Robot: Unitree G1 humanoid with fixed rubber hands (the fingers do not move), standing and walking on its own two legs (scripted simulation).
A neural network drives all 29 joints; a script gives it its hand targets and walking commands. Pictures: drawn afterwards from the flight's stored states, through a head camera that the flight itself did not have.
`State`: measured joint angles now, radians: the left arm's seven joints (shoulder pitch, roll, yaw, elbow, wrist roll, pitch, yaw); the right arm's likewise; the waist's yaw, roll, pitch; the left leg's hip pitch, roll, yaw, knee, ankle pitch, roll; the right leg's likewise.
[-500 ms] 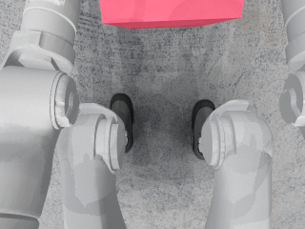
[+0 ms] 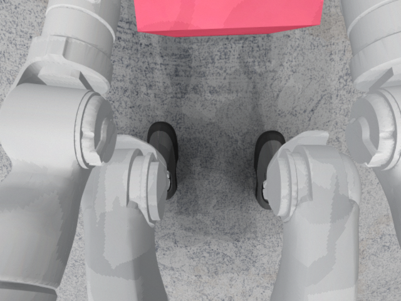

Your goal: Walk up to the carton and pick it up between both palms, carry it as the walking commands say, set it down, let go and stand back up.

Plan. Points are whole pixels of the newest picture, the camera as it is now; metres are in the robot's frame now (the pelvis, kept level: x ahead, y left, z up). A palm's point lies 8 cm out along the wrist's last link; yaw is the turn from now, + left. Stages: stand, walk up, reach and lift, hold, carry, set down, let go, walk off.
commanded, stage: reach and lift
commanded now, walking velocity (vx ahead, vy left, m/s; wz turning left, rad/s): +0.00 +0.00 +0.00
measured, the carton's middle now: out of the picture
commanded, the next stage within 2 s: none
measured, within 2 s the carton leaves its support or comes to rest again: leaves its support in 0.64 s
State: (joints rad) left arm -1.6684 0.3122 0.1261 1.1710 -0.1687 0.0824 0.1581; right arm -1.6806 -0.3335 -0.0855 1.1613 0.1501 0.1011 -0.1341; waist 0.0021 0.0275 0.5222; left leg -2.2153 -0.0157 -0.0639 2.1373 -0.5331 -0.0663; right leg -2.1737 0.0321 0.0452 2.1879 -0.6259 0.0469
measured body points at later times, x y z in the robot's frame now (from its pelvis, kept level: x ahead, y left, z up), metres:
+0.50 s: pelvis +0.00 +0.00 -0.01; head +0.39 -0.01 +0.19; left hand +0.59 +0.14 -0.19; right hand +0.59 -0.15 -0.20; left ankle +0.12 +0.14 -0.35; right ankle +0.10 -0.13 -0.35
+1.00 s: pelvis -0.01 +0.00 +0.03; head +0.37 -0.01 +0.24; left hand +0.59 +0.13 -0.13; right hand +0.59 -0.15 -0.13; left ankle +0.13 +0.14 -0.35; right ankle +0.10 -0.13 -0.35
